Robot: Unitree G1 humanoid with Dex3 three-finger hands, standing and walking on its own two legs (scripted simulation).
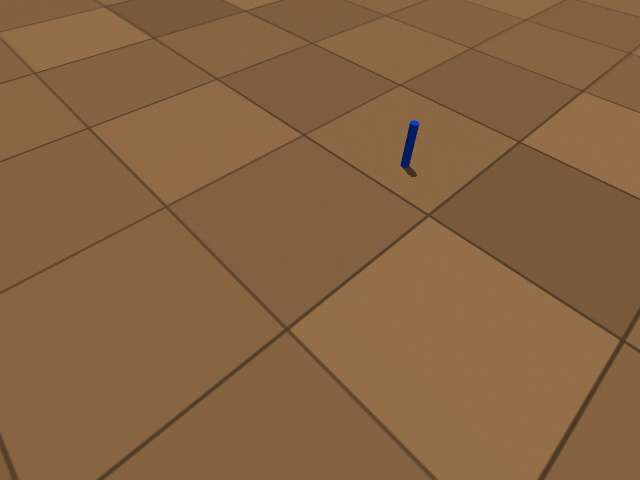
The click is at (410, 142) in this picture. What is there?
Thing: slim round
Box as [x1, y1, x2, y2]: [401, 120, 418, 167]
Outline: 414,120 410,121 401,161 401,166 403,167 408,166 418,126 418,122
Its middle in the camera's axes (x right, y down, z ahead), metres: +0.44 -0.47 +1.91
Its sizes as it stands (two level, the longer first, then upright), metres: 0.043 0.043 0.246
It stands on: the floor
